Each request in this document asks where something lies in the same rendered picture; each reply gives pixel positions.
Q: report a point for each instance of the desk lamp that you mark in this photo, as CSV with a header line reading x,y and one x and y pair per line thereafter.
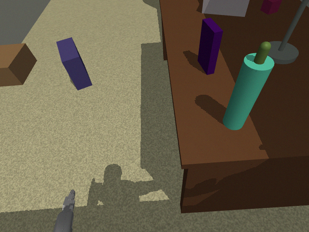
x,y
283,52

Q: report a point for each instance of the left robot hand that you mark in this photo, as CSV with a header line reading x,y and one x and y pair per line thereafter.
x,y
64,219

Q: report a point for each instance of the desk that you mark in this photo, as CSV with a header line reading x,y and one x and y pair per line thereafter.
x,y
264,164

